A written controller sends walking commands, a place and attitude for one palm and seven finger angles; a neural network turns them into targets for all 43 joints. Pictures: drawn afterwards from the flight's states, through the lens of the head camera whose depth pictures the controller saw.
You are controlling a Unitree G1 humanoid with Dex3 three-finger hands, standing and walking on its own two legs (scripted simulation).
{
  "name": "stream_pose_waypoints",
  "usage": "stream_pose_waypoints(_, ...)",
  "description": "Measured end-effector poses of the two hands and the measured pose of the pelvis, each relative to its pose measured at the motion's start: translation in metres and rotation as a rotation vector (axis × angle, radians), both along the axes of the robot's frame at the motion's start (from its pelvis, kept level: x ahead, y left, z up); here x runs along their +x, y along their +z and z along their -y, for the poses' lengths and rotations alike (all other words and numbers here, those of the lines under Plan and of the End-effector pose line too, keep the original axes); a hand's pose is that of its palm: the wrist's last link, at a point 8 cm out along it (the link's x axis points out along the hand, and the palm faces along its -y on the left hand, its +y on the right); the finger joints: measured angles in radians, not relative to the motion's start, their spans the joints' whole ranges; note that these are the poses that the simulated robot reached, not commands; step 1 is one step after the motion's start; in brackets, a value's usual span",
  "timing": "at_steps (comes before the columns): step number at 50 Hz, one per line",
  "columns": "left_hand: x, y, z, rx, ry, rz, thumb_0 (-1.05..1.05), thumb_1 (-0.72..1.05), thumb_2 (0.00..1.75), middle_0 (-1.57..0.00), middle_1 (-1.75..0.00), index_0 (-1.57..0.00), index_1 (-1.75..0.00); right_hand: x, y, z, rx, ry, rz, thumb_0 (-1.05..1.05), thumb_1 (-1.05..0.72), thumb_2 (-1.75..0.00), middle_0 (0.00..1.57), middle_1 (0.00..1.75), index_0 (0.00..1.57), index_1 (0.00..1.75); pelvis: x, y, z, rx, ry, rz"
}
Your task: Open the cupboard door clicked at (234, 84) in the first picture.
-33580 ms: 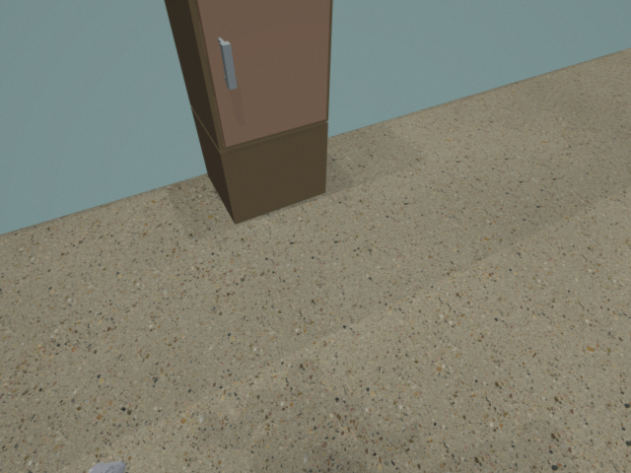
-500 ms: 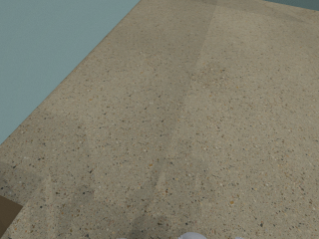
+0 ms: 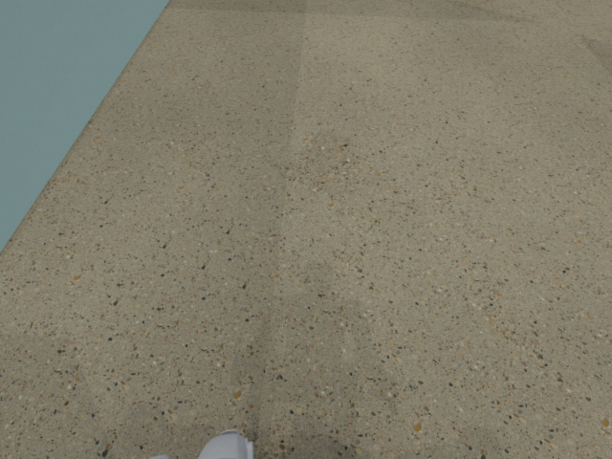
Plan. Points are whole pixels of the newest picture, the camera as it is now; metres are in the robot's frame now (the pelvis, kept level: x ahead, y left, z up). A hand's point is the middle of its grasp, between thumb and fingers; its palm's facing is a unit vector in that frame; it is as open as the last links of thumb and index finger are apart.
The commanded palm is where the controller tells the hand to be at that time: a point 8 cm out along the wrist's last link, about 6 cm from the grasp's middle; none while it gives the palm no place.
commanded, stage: walk to a spot facing it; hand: left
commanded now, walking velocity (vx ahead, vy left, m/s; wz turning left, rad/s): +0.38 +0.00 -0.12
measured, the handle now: out of the picture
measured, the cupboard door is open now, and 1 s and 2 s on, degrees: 40 40 40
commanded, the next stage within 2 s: turn to face it in 0.42 s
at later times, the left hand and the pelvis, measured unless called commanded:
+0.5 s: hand (214, 334) +0.34 +0.17 -0.17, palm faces -0.15 -0.97 -0.18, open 7.4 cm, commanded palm none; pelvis +0.24 +0.00 +0.00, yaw -9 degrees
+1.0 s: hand (228, 284) +0.46 +0.16 -0.20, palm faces +0.07 -0.98 -0.19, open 7.3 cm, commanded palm none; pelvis +0.39 -0.03 -0.03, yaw +3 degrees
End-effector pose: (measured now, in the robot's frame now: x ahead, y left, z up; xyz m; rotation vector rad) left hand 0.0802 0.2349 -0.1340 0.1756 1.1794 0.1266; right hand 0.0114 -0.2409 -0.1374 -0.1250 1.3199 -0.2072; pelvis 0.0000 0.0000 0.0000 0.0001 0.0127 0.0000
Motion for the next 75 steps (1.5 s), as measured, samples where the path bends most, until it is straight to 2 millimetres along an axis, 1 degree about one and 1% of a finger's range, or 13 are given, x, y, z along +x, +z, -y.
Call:
stream_pose_waypoints(7, 0.000, -0.026, -0.027, -0.017, 0.060, -0.171, -0.01, 0.94, 0.90, -0.20, -0.30, -0.20, -0.30, 0.144, 0.001, -0.023, -0.017, 0.080, 0.190, 0.01, -0.91, -0.90, 0.20, 0.29, 0.20, 0.30, 0.076, -0.014, -0.020, -0.029, -0.026, 0.017)
stream_pose_waypoints(10, 0.014, -0.034, -0.036, -0.017, 0.046, -0.241, -0.01, 0.93, 0.90, -0.20, -0.30, -0.20, -0.30, 0.178, 0.000, -0.030, -0.035, 0.077, 0.241, 0.00, -0.91, -0.90, 0.20, 0.29, 0.20, 0.30, 0.103, -0.020, -0.028, -0.016, -0.059, 0.024)
stream_pose_waypoints(13, 0.048, -0.027, -0.037, -0.020, 0.023, -0.240, 0.00, 0.92, 0.90, -0.20, -0.30, -0.19, -0.30, 0.185, 0.002, -0.035, -0.028, 0.046, 0.210, 0.00, -0.91, -0.90, 0.20, 0.29, 0.20, 0.30, 0.128, -0.013, -0.029, -0.005, -0.076, 0.021)
stream_pose_waypoints(19, 0.148, -0.006, -0.018, -0.040, -0.036, -0.135, 0.00, 0.92, 0.90, -0.20, -0.30, -0.19, -0.30, 0.167, 0.005, -0.027, -0.020, -0.040, 0.039, 0.00, -0.93, -0.90, 0.21, 0.30, 0.21, 0.30, 0.179, 0.003, -0.023, -0.002, -0.111, 0.008)
stream_pose_waypoints(27, 0.294, -0.008, 0.032, -0.008, -0.178, -0.026, 0.00, 0.92, 0.90, -0.20, -0.30, -0.19, -0.30, 0.148, -0.015, -0.005, 0.044, -0.176, -0.179, 0.00, -0.92, -0.90, 0.20, 0.30, 0.21, 0.30, 0.257, -0.012, 0.018, 0.020, -0.158, 0.009)
stream_pose_waypoints(29, 0.322, -0.012, 0.044, 0.006, -0.183, 0.018, 0.00, 0.91, 0.90, -0.20, -0.30, -0.19, -0.30, 0.153, -0.024, 0.003, 0.060, -0.194, -0.225, 0.01, -0.91, -0.90, 0.20, 0.29, 0.20, 0.30, 0.273, -0.020, 0.030, 0.020, -0.155, 0.012)
stream_pose_waypoints(32, 0.342, -0.008, 0.058, 0.006, -0.166, 0.035, 0.00, 0.91, 0.90, -0.20, -0.30, -0.19, -0.30, 0.182, -0.022, 0.014, 0.055, -0.196, -0.237, 0.01, -0.91, -0.90, 0.20, 0.29, 0.20, 0.30, 0.294, -0.015, 0.038, 0.010, -0.133, 0.020)
stream_pose_waypoints(40, 0.364, -0.005, 0.057, 0.000, -0.052, 0.015, -0.02, 0.95, 0.90, -0.20, -0.30, -0.20, -0.30, 0.316, -0.007, 0.028, 0.038, -0.079, -0.074, 0.01, -0.91, -0.90, 0.20, 0.29, 0.20, 0.30, 0.344, -0.002, 0.048, 0.000, -0.039, 0.011)
stream_pose_waypoints(48, 0.367, -0.042, 0.029, -0.024, 0.059, -0.060, -0.01, 0.93, 0.90, -0.20, -0.30, -0.20, -0.30, 0.431, -0.012, 0.039, -0.063, 0.073, 0.069, 0.01, -0.93, -0.90, 0.20, 0.29, 0.20, 0.30, 0.386, -0.029, 0.031, -0.020, 0.041, 0.017)
stream_pose_waypoints(56, 0.381, -0.016, 0.017, 0.016, 0.138, -0.034, 0.00, 0.92, 0.90, -0.20, -0.30, -0.19, -0.30, 0.483, 0.002, 0.046, -0.072, 0.187, 0.085, 0.01, -0.91, -0.90, 0.20, 0.29, 0.20, 0.30, 0.399, -0.013, 0.039, -0.024, 0.116, -0.027)
stream_pose_waypoints(64, 0.385, 0.003, 0.035, 0.081, 0.214, 0.025, 0.00, 0.91, 0.90, -0.20, -0.30, -0.19, -0.30, 0.525, -0.008, 0.073, -0.029, 0.264, 0.080, 0.01, -0.90, -0.90, 0.21, 0.30, 0.21, 0.30, 0.415, -0.013, 0.076, -0.021, 0.226, -0.037)
stream_pose_waypoints(69, 0.360, 0.009, 0.058, 0.103, 0.288, -0.005, 0.00, 0.91, 0.90, -0.20, -0.30, -0.20, -0.30, 0.561, -0.012, 0.087, -0.018, 0.325, 0.071, 0.01, -0.90, -0.90, 0.20, 0.30, 0.21, 0.30, 0.425, -0.011, 0.092, 0.009, 0.298, -0.027)
stream_pose_waypoints(75, 0.325, 0.006, 0.082, 0.056, 0.386, -0.080, 0.00, 0.91, 0.90, -0.20, -0.30, -0.20, -0.30, 0.609, 0.001, 0.072, -0.009, 0.441, 0.089, 0.01, -0.91, -0.90, 0.20, 0.29, 0.20, 0.30, 0.440, -0.002, 0.099, 0.047, 0.387, -0.025)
